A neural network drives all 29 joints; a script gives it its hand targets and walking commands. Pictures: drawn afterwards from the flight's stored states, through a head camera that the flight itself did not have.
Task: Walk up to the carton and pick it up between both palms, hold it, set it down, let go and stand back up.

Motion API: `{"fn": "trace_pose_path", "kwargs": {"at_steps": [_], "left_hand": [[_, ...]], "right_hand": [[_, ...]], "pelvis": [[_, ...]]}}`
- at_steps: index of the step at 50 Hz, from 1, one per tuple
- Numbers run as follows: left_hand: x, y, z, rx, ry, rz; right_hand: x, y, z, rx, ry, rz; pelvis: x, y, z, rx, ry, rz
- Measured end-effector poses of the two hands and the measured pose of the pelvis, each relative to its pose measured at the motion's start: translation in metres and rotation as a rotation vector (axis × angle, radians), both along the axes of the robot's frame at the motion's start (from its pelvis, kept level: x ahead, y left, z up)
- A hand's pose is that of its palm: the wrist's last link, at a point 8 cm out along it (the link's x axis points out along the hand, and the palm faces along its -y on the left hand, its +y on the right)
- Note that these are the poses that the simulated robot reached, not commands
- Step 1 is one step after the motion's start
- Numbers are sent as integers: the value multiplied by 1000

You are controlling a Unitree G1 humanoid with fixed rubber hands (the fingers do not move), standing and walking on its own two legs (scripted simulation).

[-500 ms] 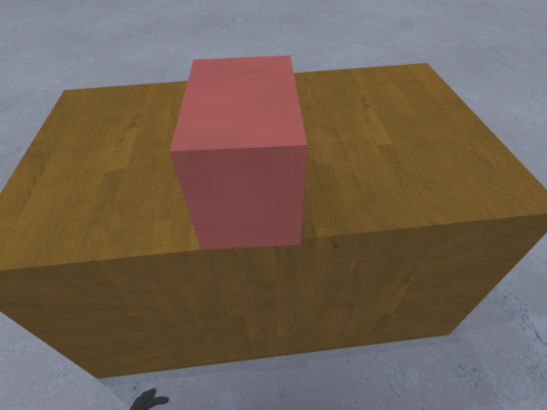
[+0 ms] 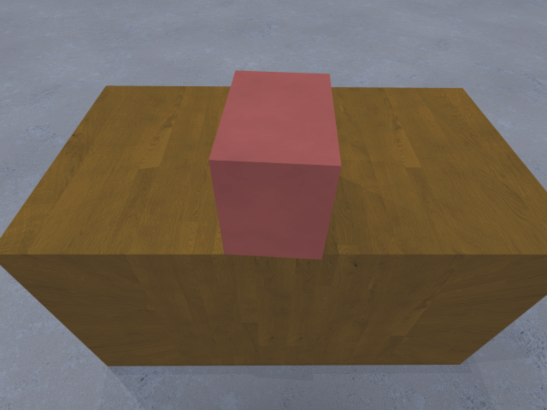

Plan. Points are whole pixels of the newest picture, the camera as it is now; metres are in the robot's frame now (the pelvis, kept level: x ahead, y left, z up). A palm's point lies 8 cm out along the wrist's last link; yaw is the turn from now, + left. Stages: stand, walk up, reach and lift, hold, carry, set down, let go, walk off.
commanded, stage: walk up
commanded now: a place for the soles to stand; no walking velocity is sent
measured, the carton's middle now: (277, 162) +0.58 +0.00 +0.04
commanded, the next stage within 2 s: none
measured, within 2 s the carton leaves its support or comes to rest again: neither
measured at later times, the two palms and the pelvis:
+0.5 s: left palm out of the picture +0.02 +0.36 -0.15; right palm out of the picture +0.11 -0.14 -0.13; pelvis +0.00 +0.09 -0.02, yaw +2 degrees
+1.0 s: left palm out of the picture +0.17 +0.33 -0.11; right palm out of the picture +0.08 -0.11 -0.13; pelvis +0.03 +0.13 +0.00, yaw -13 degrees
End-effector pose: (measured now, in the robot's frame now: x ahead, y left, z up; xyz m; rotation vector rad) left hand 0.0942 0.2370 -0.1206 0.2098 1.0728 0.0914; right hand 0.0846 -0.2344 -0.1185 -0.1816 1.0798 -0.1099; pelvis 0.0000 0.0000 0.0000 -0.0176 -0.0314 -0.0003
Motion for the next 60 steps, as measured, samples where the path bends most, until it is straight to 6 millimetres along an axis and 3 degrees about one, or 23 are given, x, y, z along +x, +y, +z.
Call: {"fn": "trace_pose_path", "kwargs": {"at_steps": [6,10,15,19,22,26,32,36,47,53,60], "left_hand": [[-17,10,-2,42,27,26],[-50,34,-5,104,68,95],[-95,71,-15,123,160,156],[-108,101,-31,108,225,156],[-96,115,-31,98,214,154],[-63,123,-23,105,133,93],[-11,115,-12,82,3,17],[11,107,-3,60,-57,-3],[66,97,9,-14,-69,-147],[82,95,10,-23,-78,-210],[81,101,4,3,-37,-251]], "right_hand": [[-8,-3,-5,-19,62,55],[2,-1,-7,-55,91,115],[32,30,-4,-56,35,156],[43,66,-8,-34,-27,140],[34,83,-9,-30,-23,90],[20,95,-13,-28,-15,35],[8,95,-28,-20,-4,-15],[3,96,-34,-6,17,-56],[-7,126,-12,24,-17,-150],[-13,129,-5,14,-21,-202],[-31,125,-8,1,13,-264]], "pelvis": [[0,2,-1,-11,2,31],[-4,15,-5,-22,-12,75],[-8,43,-10,-34,-28,103],[-7,71,-21,-15,-36,98],[-5,82,-20,1,-32,70],[-2,92,-19,19,-30,25],[6,99,-24,30,-29,-67],[10,106,-24,13,-25,-105],[24,130,-3,31,-1,-200],[25,138,0,41,-3,-251],[25,142,-2,47,-10,-296]]}}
